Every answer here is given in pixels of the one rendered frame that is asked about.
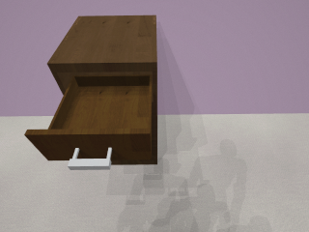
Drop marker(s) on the cabinet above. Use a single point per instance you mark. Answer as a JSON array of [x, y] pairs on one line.
[[110, 45]]

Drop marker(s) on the drawer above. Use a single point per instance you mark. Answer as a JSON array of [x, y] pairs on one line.
[[98, 112]]

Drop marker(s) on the handle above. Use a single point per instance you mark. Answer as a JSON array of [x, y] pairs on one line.
[[90, 164]]

